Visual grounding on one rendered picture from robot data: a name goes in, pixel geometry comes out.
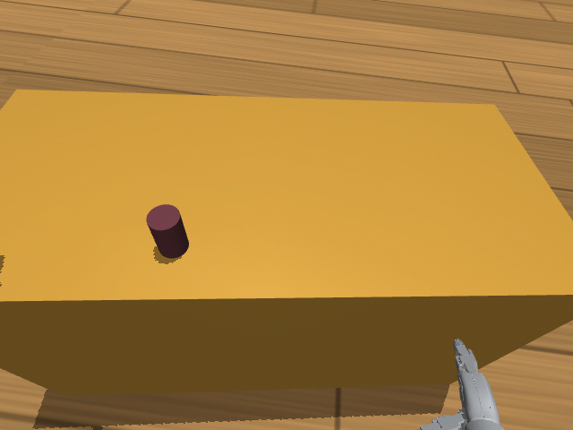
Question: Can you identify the right robot hand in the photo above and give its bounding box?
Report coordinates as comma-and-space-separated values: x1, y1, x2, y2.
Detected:
418, 339, 500, 430

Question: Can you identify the can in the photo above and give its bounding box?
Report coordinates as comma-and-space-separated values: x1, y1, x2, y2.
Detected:
146, 204, 189, 258

